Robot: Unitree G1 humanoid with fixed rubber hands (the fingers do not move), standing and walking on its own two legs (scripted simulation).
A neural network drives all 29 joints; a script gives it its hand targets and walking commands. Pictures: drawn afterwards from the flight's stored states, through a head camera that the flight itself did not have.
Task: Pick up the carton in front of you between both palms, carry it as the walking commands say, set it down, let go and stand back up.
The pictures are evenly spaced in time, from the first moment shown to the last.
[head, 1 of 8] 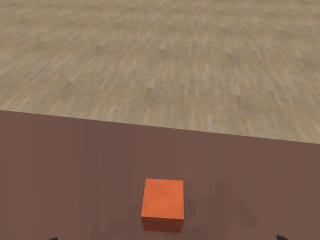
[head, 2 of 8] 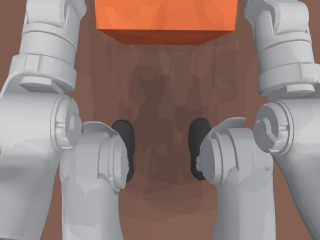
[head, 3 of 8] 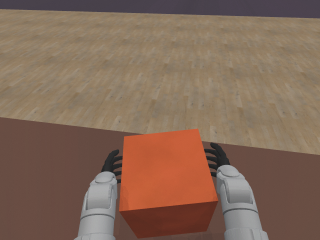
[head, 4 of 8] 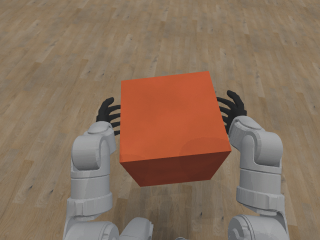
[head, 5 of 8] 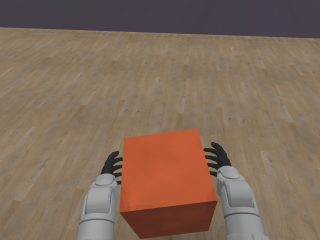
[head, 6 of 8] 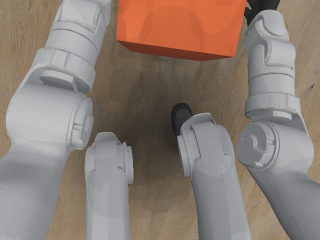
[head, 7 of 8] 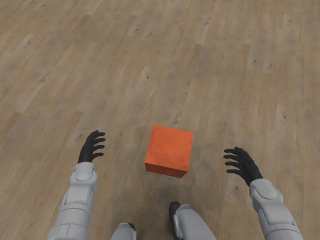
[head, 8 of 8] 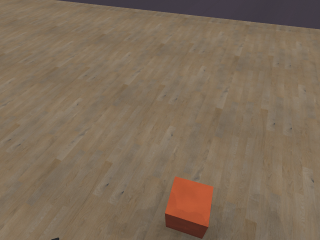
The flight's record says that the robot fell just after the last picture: no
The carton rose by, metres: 0.67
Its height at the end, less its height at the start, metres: -0.10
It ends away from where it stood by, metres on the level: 2.43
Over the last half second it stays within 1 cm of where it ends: yes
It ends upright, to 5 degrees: yes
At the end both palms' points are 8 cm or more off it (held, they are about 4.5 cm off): yes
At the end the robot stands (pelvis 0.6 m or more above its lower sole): yes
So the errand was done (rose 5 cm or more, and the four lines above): yes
